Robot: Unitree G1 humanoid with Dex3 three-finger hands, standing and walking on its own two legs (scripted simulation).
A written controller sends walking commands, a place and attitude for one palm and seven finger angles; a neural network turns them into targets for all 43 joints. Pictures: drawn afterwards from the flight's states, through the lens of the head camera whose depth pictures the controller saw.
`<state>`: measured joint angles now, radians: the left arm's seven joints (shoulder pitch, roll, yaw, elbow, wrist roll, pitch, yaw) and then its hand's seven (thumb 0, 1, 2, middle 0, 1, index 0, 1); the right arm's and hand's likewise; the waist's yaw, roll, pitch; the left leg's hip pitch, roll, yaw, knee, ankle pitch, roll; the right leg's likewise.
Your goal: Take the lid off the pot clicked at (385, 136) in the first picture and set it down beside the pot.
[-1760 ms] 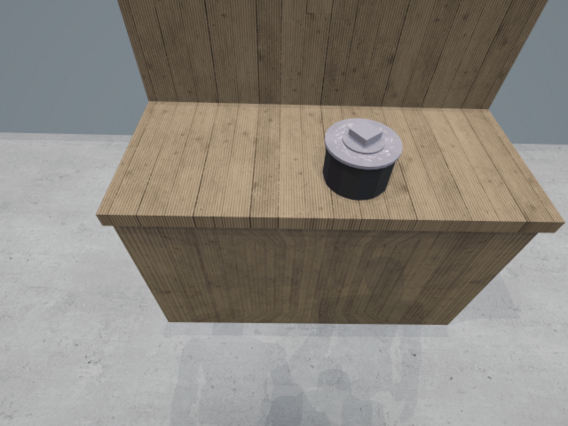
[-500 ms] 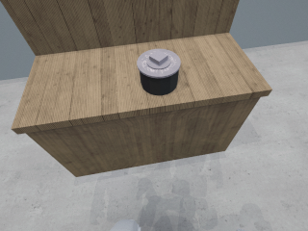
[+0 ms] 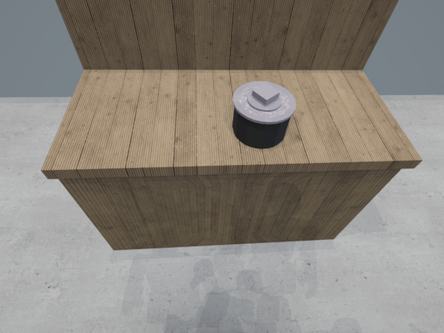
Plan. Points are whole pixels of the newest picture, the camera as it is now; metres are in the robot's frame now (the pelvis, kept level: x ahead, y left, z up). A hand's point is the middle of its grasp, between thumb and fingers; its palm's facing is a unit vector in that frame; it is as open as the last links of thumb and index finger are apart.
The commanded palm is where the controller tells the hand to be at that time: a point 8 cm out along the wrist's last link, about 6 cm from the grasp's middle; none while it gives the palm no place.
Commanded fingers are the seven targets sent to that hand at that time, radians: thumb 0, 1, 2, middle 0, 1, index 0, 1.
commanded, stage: turn to face it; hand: left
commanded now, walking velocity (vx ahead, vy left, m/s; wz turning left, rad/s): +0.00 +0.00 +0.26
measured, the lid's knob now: (265, 93) +0.68 -0.07 +0.03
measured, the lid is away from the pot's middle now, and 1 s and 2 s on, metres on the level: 0.00 0.00 0.00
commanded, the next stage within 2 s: take the last steps up to it in 0.08 s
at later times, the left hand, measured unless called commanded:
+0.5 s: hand out of the picture -0.02 +0.17 -0.18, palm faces +0.13 -0.98 -0.14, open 7.4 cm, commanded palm none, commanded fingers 0.00 0.90 0.90 -0.20 -0.30 -0.20 -0.30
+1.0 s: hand (181, 319) +0.17 +0.09 -0.18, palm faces +0.05 -0.99 -0.15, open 7.3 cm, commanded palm none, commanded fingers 0.00 0.90 0.90 -0.20 -0.30 -0.20 -0.30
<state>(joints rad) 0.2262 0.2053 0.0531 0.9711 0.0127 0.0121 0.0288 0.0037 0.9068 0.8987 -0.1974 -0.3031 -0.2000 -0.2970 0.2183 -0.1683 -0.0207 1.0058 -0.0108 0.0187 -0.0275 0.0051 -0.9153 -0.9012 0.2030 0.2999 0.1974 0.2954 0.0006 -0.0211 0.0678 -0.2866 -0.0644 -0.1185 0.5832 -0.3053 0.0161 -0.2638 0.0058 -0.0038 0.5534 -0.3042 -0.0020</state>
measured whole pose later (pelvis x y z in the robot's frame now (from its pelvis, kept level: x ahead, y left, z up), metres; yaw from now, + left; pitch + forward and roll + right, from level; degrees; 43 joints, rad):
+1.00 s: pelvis +0.13 -0.08 +0.00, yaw +0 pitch +0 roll -2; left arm 0.27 0.17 0.06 0.99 0.03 0.01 0.02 0.00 0.91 0.90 -0.20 -0.30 -0.20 -0.30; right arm 0.28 -0.18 -0.05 1.01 -0.03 -0.03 -0.03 0.00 -0.91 -0.90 0.20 0.30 0.19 0.29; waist -0.02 -0.03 0.03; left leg -0.36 0.05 0.11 0.73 -0.39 0.01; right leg -0.29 0.04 -0.05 0.56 -0.28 -0.04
